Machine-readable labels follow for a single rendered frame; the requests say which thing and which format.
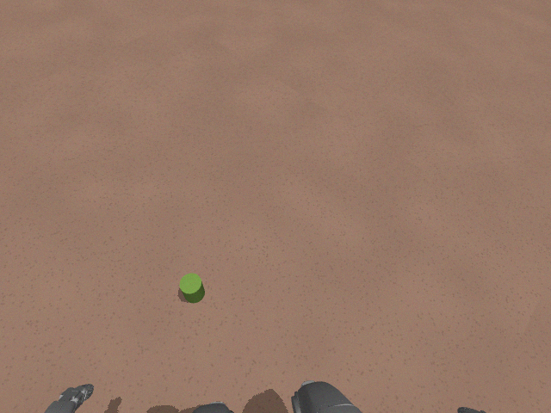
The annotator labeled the left robot hand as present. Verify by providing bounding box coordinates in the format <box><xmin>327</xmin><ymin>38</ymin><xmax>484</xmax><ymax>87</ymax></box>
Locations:
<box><xmin>45</xmin><ymin>384</ymin><xmax>94</xmax><ymax>413</ymax></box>

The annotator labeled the can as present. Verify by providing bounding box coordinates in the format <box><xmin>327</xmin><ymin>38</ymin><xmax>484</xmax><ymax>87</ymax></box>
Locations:
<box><xmin>180</xmin><ymin>273</ymin><xmax>205</xmax><ymax>303</ymax></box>

